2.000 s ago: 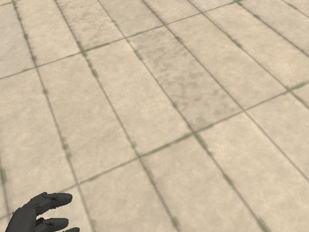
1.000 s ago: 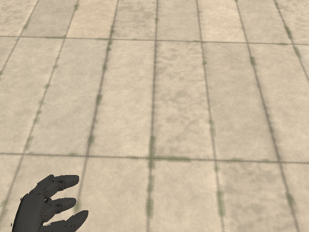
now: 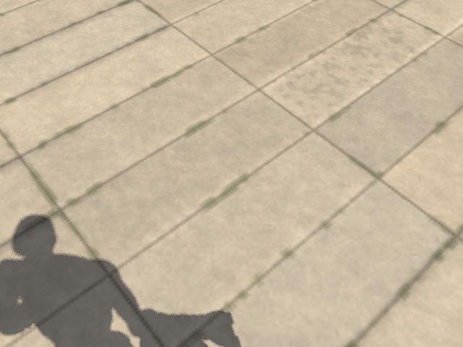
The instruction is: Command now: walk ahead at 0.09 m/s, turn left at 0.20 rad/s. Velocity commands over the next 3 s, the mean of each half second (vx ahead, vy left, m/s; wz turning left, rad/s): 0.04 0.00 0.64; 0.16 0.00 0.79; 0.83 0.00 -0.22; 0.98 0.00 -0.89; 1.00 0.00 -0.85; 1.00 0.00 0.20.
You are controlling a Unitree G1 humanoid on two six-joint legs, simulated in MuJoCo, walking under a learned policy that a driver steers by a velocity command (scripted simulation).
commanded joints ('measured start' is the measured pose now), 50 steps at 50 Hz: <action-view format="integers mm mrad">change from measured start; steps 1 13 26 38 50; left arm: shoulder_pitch -48 -116 -190 -165 122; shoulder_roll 149 129 142 171 262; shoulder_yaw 44 77 88 109 110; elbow -55 -63 -65 -75 7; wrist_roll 3 -25 -40 -5 -44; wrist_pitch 9 69 24 23 -32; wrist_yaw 12 68 36 47 24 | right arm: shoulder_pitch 124 131 29 41 -102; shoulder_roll -42 -298 -204 -259 -79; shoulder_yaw -13 -110 -103 -129 -28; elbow -13 -64 -173 -205 -249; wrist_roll -9 -14 5 9 14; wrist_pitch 2 -1 -16 -5 -98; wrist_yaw -11 -5 -35 -5 39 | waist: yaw -35 -47 -30 -63 63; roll -153 267 153 -126 -153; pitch -169 -21 -187 -98 -33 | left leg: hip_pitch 77 216 340 -222 -208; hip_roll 37 351 170 -2 107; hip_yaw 52 -485 -417 -104 95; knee -227 -828 -671 63 -289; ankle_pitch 35 380 690 70 258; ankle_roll -7 358 257 -1 37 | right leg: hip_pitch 135 -193 -87 323 342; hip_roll -213 3 53 -337 -313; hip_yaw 238 -115 140 333 168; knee -235 246 234 -219 -409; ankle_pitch -31 -429 -260 68 -388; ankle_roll -139 77 118 -163 -149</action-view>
